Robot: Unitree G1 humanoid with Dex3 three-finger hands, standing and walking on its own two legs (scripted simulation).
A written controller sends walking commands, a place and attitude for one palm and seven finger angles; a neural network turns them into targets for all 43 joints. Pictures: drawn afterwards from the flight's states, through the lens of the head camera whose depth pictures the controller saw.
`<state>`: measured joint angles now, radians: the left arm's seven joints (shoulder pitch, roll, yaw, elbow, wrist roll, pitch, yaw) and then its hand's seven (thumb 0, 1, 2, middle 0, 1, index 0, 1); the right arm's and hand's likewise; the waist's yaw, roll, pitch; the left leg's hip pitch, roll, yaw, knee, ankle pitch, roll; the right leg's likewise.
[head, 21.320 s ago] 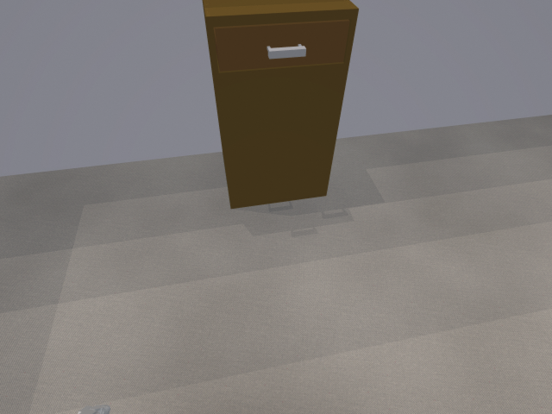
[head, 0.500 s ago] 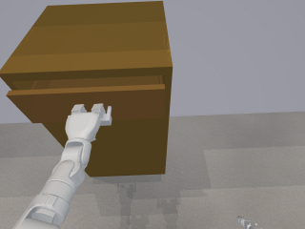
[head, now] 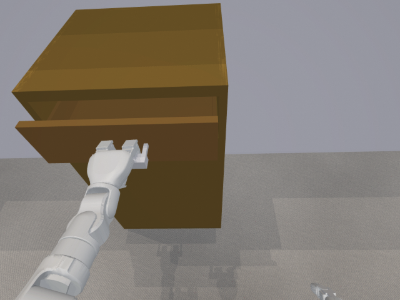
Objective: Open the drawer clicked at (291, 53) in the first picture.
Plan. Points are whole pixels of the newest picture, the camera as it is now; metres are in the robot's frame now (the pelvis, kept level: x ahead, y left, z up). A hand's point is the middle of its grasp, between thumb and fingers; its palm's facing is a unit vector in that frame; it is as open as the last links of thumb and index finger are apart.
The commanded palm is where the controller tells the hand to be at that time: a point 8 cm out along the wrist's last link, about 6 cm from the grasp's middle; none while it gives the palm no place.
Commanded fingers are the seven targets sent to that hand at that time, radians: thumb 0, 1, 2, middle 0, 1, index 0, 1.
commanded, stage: pull the drawer open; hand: left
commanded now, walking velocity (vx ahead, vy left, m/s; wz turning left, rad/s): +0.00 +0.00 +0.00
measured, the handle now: (121, 154) +0.42 +0.21 +0.03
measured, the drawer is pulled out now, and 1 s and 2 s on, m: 0.08 0.29 0.30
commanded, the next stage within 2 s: open the thumb to release the handle in 1.32 s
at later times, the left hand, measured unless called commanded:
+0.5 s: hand (110, 226) +0.26 +0.20 +0.01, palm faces +0.01 -0.11 -0.99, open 6.1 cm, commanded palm +0.23 +0.21 +0.07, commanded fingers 0.00 0.90 0.90 -0.40 -1.35 -0.40 -1.35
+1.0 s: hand (96, 284) +0.16 +0.19 +0.01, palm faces -0.03 -0.15 -0.99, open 6.2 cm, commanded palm +0.11 +0.20 +0.07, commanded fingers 0.00 0.90 0.90 -0.40 -1.35 -0.40 -1.35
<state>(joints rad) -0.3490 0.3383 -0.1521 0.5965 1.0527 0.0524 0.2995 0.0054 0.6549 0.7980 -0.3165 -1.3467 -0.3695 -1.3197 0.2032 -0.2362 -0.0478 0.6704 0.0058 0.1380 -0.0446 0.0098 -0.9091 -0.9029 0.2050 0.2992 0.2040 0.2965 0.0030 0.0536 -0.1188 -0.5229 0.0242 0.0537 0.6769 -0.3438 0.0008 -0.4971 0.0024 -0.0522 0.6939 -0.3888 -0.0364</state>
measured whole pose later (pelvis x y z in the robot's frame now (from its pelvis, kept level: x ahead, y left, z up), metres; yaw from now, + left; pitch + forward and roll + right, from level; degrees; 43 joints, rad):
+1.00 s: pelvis +0.00 -0.01 -0.01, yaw -2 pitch +8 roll +1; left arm 0.65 0.35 -0.11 -0.27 1.05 -0.01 0.40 0.06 0.65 0.74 -0.27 -1.35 -0.38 -1.32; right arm 0.11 -0.24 -0.01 0.54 -0.06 0.10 0.07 0.01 -0.91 -0.90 0.20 0.30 0.20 0.30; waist 0.08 0.04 -0.11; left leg -0.49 0.05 0.08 0.75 -0.40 -0.02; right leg -0.49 0.02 -0.02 0.79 -0.44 -0.05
